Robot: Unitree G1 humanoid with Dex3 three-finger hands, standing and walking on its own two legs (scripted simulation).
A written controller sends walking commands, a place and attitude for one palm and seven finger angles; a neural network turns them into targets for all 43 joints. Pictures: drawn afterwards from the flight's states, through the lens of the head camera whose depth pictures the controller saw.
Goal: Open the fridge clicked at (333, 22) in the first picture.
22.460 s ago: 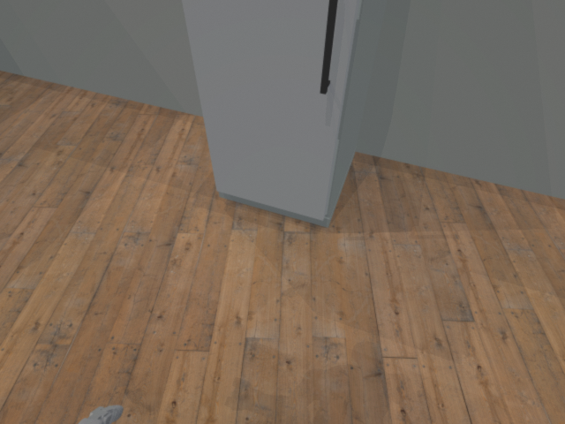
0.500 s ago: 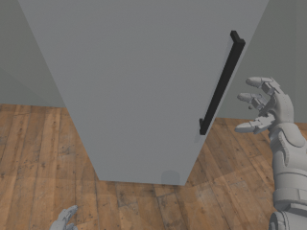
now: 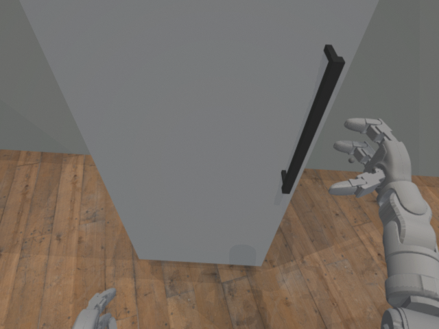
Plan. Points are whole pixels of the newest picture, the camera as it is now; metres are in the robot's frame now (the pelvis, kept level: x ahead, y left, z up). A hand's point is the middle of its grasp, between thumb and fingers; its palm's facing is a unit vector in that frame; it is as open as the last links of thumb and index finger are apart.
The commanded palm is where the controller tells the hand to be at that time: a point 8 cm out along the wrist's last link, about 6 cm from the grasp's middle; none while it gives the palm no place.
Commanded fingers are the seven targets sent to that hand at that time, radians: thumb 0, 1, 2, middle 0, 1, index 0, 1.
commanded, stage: move the hooked fingers beside the handle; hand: right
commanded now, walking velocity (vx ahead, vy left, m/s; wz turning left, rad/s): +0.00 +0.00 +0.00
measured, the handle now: (303, 133) +0.47 -0.12 +0.13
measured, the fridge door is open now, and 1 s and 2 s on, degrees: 0 0 0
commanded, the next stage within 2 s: none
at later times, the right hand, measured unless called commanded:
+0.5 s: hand (355, 153) +0.40 -0.20 +0.15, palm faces +0.01 +1.00 -0.02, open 14.0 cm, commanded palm +0.37 -0.24 +0.15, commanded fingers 0.00 0.50 -0.30 0.30 1.20 0.30 1.20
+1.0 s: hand (351, 150) +0.40 -0.19 +0.15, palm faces -0.02 +1.00 +0.00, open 14.0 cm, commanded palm +0.37 -0.24 +0.14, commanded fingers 0.00 0.50 -0.30 0.30 1.20 0.30 1.20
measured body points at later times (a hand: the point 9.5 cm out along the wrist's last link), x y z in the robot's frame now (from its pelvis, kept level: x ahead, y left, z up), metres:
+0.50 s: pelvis -0.01 +0.00 +0.00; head +0.01 +0.01 +0.45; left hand +0.11 +0.25 -0.10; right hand +0.39 -0.25 +0.15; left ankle +0.01 +0.12 -0.73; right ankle -0.02 -0.11 -0.73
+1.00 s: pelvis +0.00 +0.00 +0.00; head +0.01 +0.01 +0.45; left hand +0.12 +0.26 -0.11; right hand +0.40 -0.25 +0.15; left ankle +0.01 +0.12 -0.73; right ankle -0.02 -0.11 -0.73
